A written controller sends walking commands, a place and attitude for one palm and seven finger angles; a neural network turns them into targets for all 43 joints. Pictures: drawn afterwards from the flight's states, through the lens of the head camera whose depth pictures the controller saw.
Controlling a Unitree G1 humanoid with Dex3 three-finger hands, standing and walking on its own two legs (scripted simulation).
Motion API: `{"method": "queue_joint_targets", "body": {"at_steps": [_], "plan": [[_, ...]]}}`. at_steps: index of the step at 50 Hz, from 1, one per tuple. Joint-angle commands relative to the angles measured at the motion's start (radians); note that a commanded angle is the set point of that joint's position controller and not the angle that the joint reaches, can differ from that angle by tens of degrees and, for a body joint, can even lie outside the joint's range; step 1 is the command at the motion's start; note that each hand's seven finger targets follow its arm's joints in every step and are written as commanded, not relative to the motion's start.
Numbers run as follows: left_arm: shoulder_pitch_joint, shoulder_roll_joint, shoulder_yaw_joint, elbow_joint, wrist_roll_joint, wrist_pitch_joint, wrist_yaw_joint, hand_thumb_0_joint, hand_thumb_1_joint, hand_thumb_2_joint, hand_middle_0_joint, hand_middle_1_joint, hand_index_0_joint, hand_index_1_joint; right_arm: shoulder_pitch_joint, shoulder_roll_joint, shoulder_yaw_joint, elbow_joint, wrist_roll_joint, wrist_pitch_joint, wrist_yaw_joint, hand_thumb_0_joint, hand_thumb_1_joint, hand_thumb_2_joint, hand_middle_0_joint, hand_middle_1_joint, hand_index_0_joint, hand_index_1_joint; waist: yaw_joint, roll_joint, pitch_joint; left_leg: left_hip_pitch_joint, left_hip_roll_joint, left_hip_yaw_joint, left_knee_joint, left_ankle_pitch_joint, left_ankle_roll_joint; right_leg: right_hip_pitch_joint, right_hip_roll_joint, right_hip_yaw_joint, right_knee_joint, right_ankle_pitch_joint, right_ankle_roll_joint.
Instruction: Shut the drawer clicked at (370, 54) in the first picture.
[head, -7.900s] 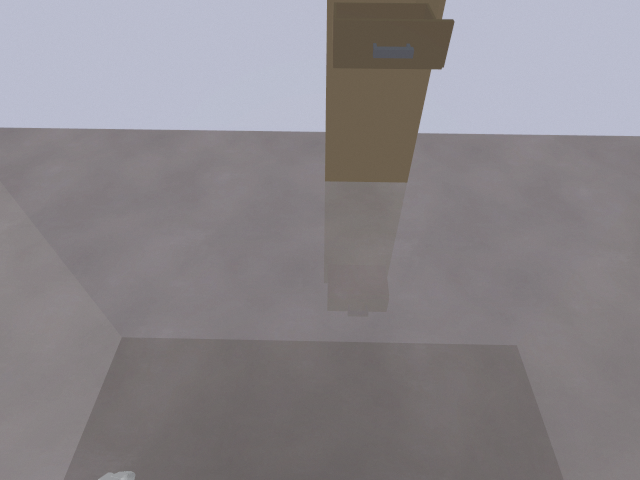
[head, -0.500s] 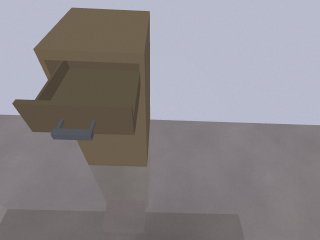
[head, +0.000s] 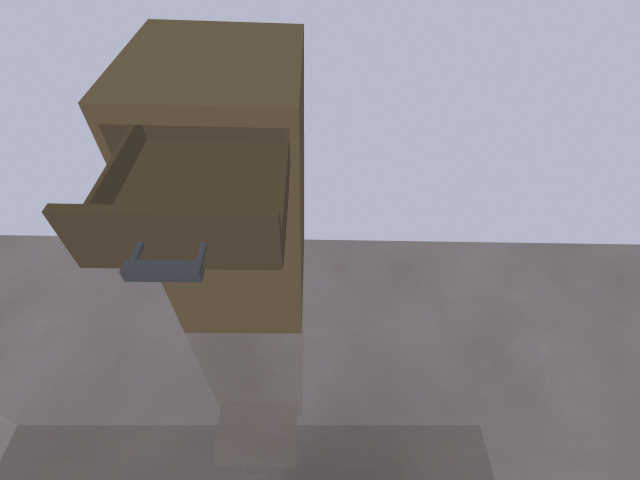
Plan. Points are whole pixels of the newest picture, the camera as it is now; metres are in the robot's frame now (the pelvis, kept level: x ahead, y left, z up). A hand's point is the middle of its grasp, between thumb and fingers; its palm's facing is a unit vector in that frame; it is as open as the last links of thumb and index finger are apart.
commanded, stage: come to a stop and stand still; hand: left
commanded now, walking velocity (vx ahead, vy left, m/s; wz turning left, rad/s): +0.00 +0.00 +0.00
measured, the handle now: (167, 259) +0.43 +0.29 -0.02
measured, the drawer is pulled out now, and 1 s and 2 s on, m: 0.25 0.25 0.25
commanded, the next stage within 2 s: look again from close up in 0.60 s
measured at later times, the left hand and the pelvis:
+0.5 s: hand out of the picture +0.01 +0.17 -0.18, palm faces +0.04 -0.98 -0.18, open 7.4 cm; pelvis +0.03 +0.01 +0.00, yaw +0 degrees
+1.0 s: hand out of the picture +0.08 +0.21 -0.17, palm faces +0.03 -0.96 -0.27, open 7.4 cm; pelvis +0.02 +0.00 -0.01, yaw +1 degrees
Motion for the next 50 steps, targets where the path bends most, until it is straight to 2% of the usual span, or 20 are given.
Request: {"method": "queue_joint_targets", "body": {"at_steps": [1,11,14,22,27,31,34,35,36,37,38,39,40,41,42,44,45,47,50], "plan": [[0.067,0.064,0.009,-0.014,-0.002,-0.019,0.007,0.000,0.900,0.900,-0.200,-0.300,-0.200,-0.300,0.066,-0.091,-0.017,-0.022,0.004,-0.017,-0.013,0.000,-0.900,-0.900,0.200,0.300,0.200,0.300,0.001,0.037,0.094,-0.141,0.128,-0.123,-0.135,-0.001,0.017,0.075,-0.106,0.117,-0.043,0.016,0.006],[0.049,0.074,0.006,-0.012,-0.001,-0.022,0.011,0.000,0.900,0.900,-0.200,-0.300,-0.200,-0.300,0.051,-0.104,-0.013,-0.018,0.006,-0.024,-0.017,0.000,-0.900,-0.900,0.200,0.300,0.200,0.300,-0.007,0.028,0.096,-0.087,0.131,-0.108,-0.117,0.116,0.013,0.069,-0.112,0.114,-0.032,0.073,0.007],[0.043,0.080,0.007,-0.013,-0.002,-0.025,0.011,0.000,0.900,0.900,-0.200,-0.300,-0.200,-0.300,0.042,-0.108,-0.015,-0.020,0.006,-0.026,-0.017,0.000,-0.900,-0.900,0.200,0.300,0.200,0.300,-0.009,0.009,0.085,-0.064,0.128,-0.100,-0.106,0.149,0.012,0.073,-0.117,0.115,-0.031,0.099,0.005],[0.020,0.109,0.011,-0.020,-0.003,-0.027,0.011,0.000,0.900,0.900,-0.200,-0.300,-0.200,-0.300,0.017,-0.135,-0.016,-0.019,0.005,-0.027,-0.019,0.000,-0.900,-0.900,0.200,0.300,0.200,0.300,-0.011,0.023,0.080,-0.037,0.132,-0.096,-0.096,0.221,0.009,0.091,-0.120,0.116,-0.025,0.153,0.000],[0.003,0.130,0.017,-0.027,-0.004,-0.030,0.010,0.000,0.900,0.900,-0.200,-0.300,-0.200,-0.300,-0.001,-0.156,-0.022,-0.024,0.004,-0.030,-0.020,0.000,-0.900,-0.900,0.200,0.300,0.200,0.300,-0.009,0.031,0.046,-0.004,0.133,-0.093,-0.087,0.273,0.009,0.113,-0.125,0.114,-0.020,0.198,-0.005],[-0.018,0.147,0.019,-0.033,-0.004,-0.030,0.009,0.000,0.900,0.900,-0.200,-0.300,-0.200,-0.300,-0.012,-0.173,-0.023,-0.026,0.004,-0.028,-0.020,0.000,-0.900,-0.900,0.200,0.300,0.200,0.300,-0.010,0.021,0.052,-0.003,0.136,-0.096,-0.091,0.272,0.008,0.119,-0.125,0.114,-0.021,0.199,-0.008],[-0.032,0.164,0.021,-0.037,-0.004,-0.031,0.005,0.000,0.900,0.900,-0.200,-0.300,-0.200,-0.300,-0.029,-0.187,-0.024,-0.028,0.004,-0.027,-0.018,0.000,-0.900,-0.900,0.200,0.300,0.200,0.300,-0.009,0.018,0.069,-0.017,0.135,-0.097,-0.103,0.209,0.009,0.113,-0.127,0.121,-0.037,0.163,-0.009],[-0.057,0.286,0.007,-0.129,0.000,-0.028,0.008,0.000,0.900,0.900,-0.200,-0.300,-0.200,-0.300,-0.121,-0.266,-0.032,-0.153,-0.005,-0.003,-0.003,0.000,-0.900,-0.900,0.200,0.300,0.200,0.300,-0.022,-0.060,0.177,-0.068,0.088,-0.119,-0.092,0.210,0.006,0.011,-0.069,0.116,0.030,0.061,-0.009],[-0.050,0.241,0.026,-0.140,-0.002,-0.028,0.010,0.000,0.900,0.900,-0.200,-0.300,-0.200,-0.300,-0.090,-0.263,-0.050,-0.166,-0.011,-0.025,-0.008,0.000,-0.900,-0.900,0.200,0.300,0.200,0.300,-0.012,0.028,0.054,-0.089,0.119,-0.122,-0.013,0.176,0.025,0.022,-0.106,0.129,0.077,-0.022,-0.013],[-0.048,0.243,0.039,-0.142,0.003,-0.034,0.010,0.000,0.900,0.900,-0.200,-0.300,-0.200,-0.300,-0.096,-0.252,-0.057,-0.159,-0.012,-0.032,-0.014,0.000,-0.900,-0.900,0.200,0.300,0.200,0.300,-0.012,0.065,-0.040,-0.059,0.110,-0.120,0.033,0.209,0.032,0.057,-0.117,0.144,0.081,0.079,-0.030],[-0.037,0.234,0.029,-0.151,0.002,-0.035,0.010,0.000,0.900,0.900,-0.200,-0.300,-0.200,-0.300,-0.087,-0.235,-0.051,-0.160,-0.007,-0.032,-0.015,0.000,-0.900,-0.900,0.200,0.300,0.200,0.300,-0.017,0.079,-0.088,-0.043,0.103,-0.107,0.055,0.177,0.030,0.087,-0.131,0.156,0.064,0.104,-0.035],[-0.031,0.229,0.028,-0.158,0.002,-0.036,0.011,0.000,0.900,0.900,-0.200,-0.300,-0.200,-0.300,-0.080,-0.225,-0.050,-0.166,-0.005,-0.029,-0.014,0.000,-0.900,-0.900,0.200,0.300,0.200,0.300,-0.019,0.059,-0.098,-0.060,0.091,-0.099,0.072,0.135,0.026,0.098,-0.143,0.166,0.051,0.111,-0.041],[-0.031,0.212,0.021,-0.163,0.002,-0.032,0.013,0.000,0.900,0.900,-0.200,-0.300,-0.200,-0.300,-0.062,-0.200,-0.038,-0.167,-0.008,-0.022,-0.008,0.000,-0.900,-0.900,0.200,0.300,0.200,0.300,-0.027,-0.007,-0.097,-0.078,0.079,-0.081,0.088,0.094,0.023,0.114,-0.147,0.176,0.037,0.107,-0.041],[-0.045,0.219,0.024,-0.163,0.000,-0.032,0.014,0.000,0.900,0.900,-0.200,-0.300,-0.200,-0.300,-0.068,-0.203,-0.039,-0.166,-0.006,-0.018,-0.006,0.000,-0.900,-0.900,0.200,0.300,0.200,0.300,-0.030,-0.038,-0.053,-0.099,0.072,-0.074,0.085,0.060,0.018,0.094,-0.159,0.183,0.022,0.097,-0.044],[-0.060,0.236,0.029,-0.167,-0.002,-0.035,0.014,0.000,0.900,0.900,-0.200,-0.300,-0.200,-0.300,-0.075,-0.221,-0.042,-0.170,-0.004,-0.017,-0.005,0.000,-0.900,-0.900,0.200,0.300,0.200,0.300,-0.032,-0.034,-0.032,-0.101,0.071,-0.080,0.078,0.060,0.017,0.077,-0.164,0.188,0.014,0.099,-0.049],[-0.081,0.255,0.032,-0.177,-0.003,-0.040,0.012,0.000,0.900,0.900,-0.200,-0.300,-0.200,-0.300,-0.095,-0.252,-0.045,-0.174,-0.003,-0.021,-0.005,0.000,-0.900,-0.900,0.200,0.300,0.200,0.300,-0.032,0.003,-0.002,-0.086,0.094,-0.094,0.058,0.158,0.023,0.065,-0.146,0.158,0.049,0.213,-0.048],[-0.070,0.232,0.025,-0.180,-0.003,-0.035,0.012,0.000,0.900,0.900,-0.200,-0.300,-0.200,-0.300,-0.084,-0.238,-0.038,-0.170,-0.005,-0.019,-0.002,0.000,-0.900,-0.900,0.200,0.300,0.200,0.300,-0.026,0.012,-0.019,-0.075,0.102,-0.088,0.060,0.210,0.025,0.085,-0.132,0.141,0.062,0.241,-0.038],[-0.074,0.241,0.026,-0.177,-0.007,-0.033,0.011,0.000,0.900,0.900,-0.200,-0.300,-0.200,-0.300,-0.101,-0.252,-0.037,-0.169,-0.005,-0.017,-0.003,0.000,-0.900,-0.900,0.200,0.300,0.200,0.300,-0.022,0.016,0.012,-0.083,0.109,-0.093,0.047,0.231,0.021,0.082,-0.131,0.131,0.065,0.250,-0.032],[-0.095,0.247,0.023,-0.182,-0.005,-0.028,0.008,0.000,0.900,0.900,-0.200,-0.300,-0.200,-0.300,-0.120,-0.262,-0.034,-0.170,-0.006,-0.013,0.000,0.000,-0.900,-0.900,0.200,0.300,0.200,0.300,-0.018,0.027,0.043,-0.088,0.113,-0.096,0.022,0.210,0.021,0.074,-0.126,0.131,0.047,0.201,-0.024]]}}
